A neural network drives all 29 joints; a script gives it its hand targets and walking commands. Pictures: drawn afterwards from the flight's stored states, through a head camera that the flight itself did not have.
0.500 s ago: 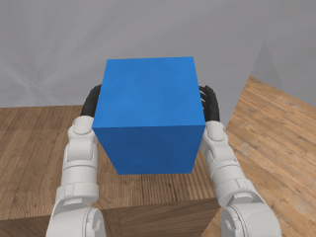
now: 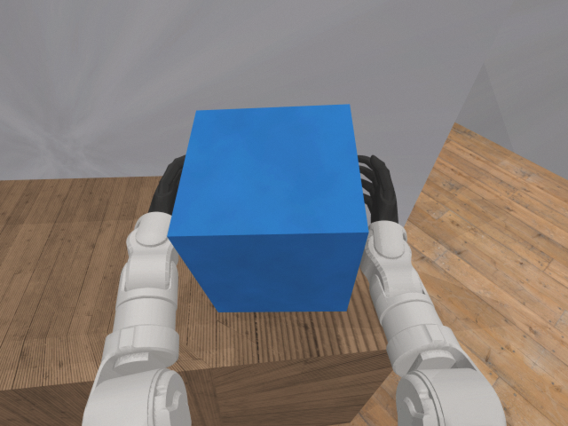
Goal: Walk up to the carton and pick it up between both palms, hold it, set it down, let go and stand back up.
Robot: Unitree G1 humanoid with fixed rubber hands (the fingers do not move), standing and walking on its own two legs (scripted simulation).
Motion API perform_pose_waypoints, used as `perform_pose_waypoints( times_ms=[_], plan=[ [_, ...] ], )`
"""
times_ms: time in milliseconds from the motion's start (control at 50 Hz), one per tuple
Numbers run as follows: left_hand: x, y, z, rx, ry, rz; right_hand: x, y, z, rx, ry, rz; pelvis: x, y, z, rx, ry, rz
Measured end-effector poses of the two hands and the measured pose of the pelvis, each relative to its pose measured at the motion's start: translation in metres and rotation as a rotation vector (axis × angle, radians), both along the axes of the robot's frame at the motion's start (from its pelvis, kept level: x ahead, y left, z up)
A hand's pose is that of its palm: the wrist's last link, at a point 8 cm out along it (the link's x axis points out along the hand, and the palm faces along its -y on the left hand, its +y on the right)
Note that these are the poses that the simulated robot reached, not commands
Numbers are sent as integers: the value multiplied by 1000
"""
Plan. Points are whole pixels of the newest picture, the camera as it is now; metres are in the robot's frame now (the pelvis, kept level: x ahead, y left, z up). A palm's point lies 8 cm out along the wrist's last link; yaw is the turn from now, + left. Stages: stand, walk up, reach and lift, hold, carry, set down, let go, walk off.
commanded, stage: set down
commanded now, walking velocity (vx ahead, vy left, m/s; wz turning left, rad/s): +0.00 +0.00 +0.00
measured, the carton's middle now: (277, 218) +0.38 +0.00 +0.10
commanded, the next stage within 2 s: none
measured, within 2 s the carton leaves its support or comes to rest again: neither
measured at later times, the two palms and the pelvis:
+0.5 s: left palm (173, 225) +0.38 +0.16 +0.08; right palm (377, 233) +0.35 -0.15 +0.09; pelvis +0.00 +0.00 +0.00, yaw +0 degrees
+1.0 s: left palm (180, 236) +0.41 +0.16 +0.02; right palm (364, 247) +0.37 -0.14 +0.04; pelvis +0.02 +0.00 +0.00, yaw +0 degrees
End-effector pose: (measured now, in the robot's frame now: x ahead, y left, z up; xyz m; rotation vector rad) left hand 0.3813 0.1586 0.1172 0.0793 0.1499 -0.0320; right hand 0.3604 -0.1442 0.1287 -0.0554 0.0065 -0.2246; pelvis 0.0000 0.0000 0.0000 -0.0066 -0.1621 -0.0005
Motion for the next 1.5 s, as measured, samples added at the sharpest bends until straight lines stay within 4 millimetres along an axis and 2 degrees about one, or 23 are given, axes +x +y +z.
perform_pose_waypoints(
  times_ms=[280,520,860,1180,1500],
  plan=[
    [3,-2,-16,-5,29,-27,-6,-2,-20,10,27,-30,4,2,0,-2,9,0],
    [4,-3,-38,-16,69,-39,-8,-2,-37,2,66,-44,4,1,1,-2,31,0],
    [26,-4,-78,-11,114,-67,6,-2,-75,7,112,-69,16,2,1,-3,134,-1],
    [33,1,-115,-11,134,-80,11,4,-107,10,134,-81,20,6,0,-8,268,-2],
    [37,-9,-136,-33,178,-114,0,-4,-133,22,177,-130,17,8,-2,-10,358,-3]
  ],
)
